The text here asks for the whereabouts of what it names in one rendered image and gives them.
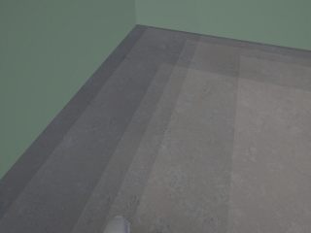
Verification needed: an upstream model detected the robot left thigh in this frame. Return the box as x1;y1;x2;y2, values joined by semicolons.
101;217;130;233

